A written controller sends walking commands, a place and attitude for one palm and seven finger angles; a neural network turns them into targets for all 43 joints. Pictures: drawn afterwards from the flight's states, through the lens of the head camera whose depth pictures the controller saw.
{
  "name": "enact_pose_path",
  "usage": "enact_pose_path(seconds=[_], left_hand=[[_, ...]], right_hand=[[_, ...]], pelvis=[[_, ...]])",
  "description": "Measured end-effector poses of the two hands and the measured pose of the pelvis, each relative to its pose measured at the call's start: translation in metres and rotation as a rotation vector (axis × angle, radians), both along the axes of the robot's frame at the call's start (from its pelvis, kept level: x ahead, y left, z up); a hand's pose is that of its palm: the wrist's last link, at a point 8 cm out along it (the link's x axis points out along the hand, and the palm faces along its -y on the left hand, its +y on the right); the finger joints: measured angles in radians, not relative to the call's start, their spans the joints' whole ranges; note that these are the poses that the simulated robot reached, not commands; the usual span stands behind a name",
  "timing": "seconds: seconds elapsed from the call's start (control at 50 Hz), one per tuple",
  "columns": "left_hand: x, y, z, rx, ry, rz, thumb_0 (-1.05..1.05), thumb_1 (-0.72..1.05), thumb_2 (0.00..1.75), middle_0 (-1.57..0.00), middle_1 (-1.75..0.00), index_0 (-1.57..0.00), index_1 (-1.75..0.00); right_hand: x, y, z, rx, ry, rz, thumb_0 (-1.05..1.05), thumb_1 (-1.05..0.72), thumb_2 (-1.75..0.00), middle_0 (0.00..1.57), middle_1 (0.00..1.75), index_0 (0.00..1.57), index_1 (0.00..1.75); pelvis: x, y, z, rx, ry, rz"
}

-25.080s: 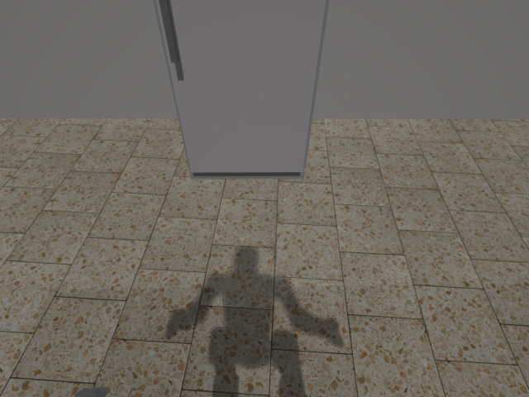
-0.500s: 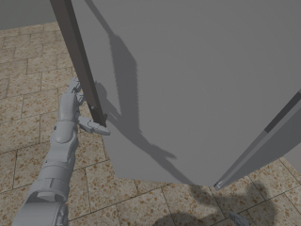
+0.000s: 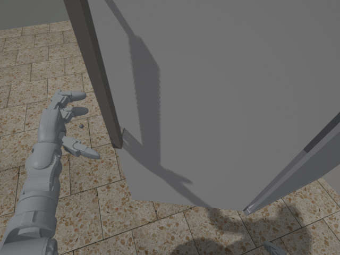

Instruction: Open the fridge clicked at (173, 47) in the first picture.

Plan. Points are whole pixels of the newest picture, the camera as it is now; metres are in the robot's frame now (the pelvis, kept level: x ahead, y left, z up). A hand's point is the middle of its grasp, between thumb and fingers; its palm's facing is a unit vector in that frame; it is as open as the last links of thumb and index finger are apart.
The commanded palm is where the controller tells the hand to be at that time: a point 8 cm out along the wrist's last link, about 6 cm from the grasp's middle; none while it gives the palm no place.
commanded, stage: slip the hand off the handle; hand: left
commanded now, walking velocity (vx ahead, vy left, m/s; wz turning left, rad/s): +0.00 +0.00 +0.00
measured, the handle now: (105, 81) +0.44 +0.17 +0.18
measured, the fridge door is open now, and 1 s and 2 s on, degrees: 61 61 61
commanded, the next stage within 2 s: draw the hand back to the body in 0.74 s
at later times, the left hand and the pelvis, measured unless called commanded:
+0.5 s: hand (79, 154) +0.31 +0.22 +0.09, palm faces +0.15 -0.97 -0.18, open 14.7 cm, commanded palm +0.27 +0.27 +0.10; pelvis -0.01 -0.01 +0.00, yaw +1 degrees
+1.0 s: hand (65, 166) +0.27 +0.22 +0.11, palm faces +0.28 -0.96 +0.03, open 14.7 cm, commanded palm +0.22 +0.26 +0.11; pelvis +0.00 -0.02 +0.00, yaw +2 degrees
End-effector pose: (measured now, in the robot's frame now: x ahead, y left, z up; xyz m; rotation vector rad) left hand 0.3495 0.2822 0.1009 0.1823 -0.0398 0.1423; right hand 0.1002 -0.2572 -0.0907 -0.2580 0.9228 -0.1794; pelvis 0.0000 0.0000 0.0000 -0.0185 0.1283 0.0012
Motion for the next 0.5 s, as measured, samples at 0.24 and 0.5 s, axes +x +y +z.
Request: enact_pose_path(seconds=[0.24,0.5], left_hand=[[-0.027,0.004,-0.002,-0.006,-0.001,-0.011,-0.01,-0.55,0.20,-0.25,-1.15,-0.25,-1.15],[-0.073,-0.016,-0.005,0.001,-0.009,0.007,-0.01,-0.55,0.20,-0.25,-1.15,-0.25,-1.15]], right_hand=[[0.003,0.003,0.001,0.016,-0.037,0.017,0.01,-0.91,-0.90,0.21,0.30,0.21,0.30],[0.042,0.012,0.013,0.039,-0.181,0.086,0.01,-0.90,-0.90,0.21,0.30,0.21,0.30]], pelvis=[[-0.003,-0.002,-0.001,-0.001,-0.010,0.001],[-0.005,-0.009,0.000,0.006,-0.044,0.009]])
